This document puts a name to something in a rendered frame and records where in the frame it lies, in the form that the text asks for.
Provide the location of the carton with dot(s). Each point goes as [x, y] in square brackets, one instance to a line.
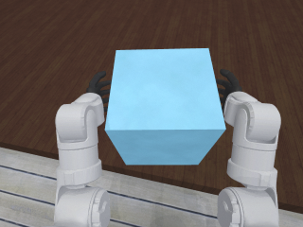
[164, 107]

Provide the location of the robot right upper arm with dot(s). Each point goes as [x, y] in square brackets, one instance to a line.
[244, 207]

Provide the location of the left robot forearm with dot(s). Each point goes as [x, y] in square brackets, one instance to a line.
[77, 142]

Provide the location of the left robot hand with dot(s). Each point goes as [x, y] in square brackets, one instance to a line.
[95, 86]

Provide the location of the right robot forearm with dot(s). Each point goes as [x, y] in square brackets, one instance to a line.
[255, 136]

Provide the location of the right robot hand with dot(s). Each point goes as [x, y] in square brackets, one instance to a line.
[230, 87]

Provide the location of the robot left upper arm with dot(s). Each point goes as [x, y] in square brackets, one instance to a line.
[83, 207]

